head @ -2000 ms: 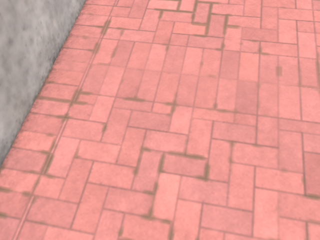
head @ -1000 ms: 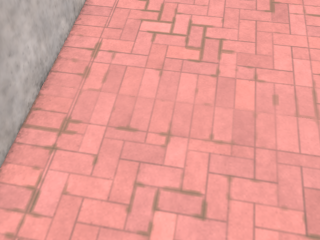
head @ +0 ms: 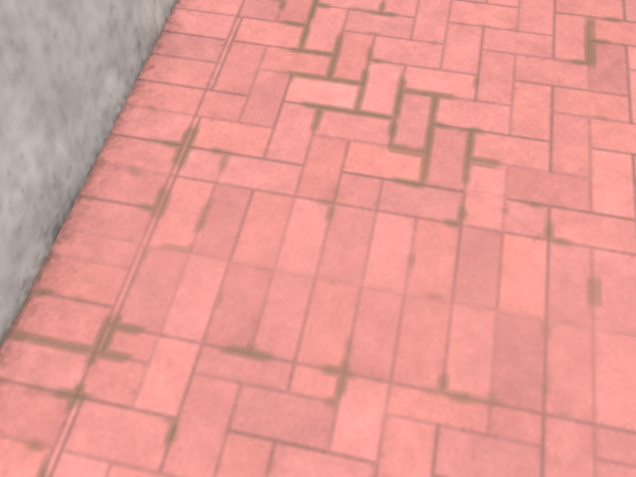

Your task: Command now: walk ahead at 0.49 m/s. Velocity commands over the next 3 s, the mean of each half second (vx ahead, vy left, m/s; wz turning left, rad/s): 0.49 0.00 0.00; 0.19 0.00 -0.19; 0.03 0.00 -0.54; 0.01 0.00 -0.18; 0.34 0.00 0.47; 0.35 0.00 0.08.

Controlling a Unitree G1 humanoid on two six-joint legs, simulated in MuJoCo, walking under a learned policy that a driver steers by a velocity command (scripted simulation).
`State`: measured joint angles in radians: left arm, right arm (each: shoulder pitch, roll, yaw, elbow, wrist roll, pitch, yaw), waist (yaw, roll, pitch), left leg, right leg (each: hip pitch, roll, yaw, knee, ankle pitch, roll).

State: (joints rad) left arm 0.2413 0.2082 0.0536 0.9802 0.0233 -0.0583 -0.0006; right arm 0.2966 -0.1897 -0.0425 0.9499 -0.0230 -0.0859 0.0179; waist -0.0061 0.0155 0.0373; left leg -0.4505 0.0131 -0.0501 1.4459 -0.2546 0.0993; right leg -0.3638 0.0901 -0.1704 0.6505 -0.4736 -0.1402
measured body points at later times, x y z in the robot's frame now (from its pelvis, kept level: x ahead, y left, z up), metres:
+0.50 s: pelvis +0.32 +0.03 +0.06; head +0.34 +0.02 +0.51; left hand +0.38 +0.26 -0.08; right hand +0.38 -0.23 -0.08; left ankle +0.37 +0.07 -0.66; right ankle +0.20 -0.08 -0.54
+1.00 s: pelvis +0.52 -0.01 +0.10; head +0.56 -0.02 +0.55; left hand +0.64 +0.24 -0.03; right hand +0.61 -0.26 -0.03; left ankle +0.46 +0.11 -0.52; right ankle +0.60 -0.05 -0.62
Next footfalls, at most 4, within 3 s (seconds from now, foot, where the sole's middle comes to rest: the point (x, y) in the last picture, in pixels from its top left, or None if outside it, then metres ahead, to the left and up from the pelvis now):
0.36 left None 0.41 0.07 -0.69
0.86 right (355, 378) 0.64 -0.06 -0.65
1.58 left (275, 362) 0.68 0.11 -0.65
1.96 right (354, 437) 0.52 -0.05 -0.67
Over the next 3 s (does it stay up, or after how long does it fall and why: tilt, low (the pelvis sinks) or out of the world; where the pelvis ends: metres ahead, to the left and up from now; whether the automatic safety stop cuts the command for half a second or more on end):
stays up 1.02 0.08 0.15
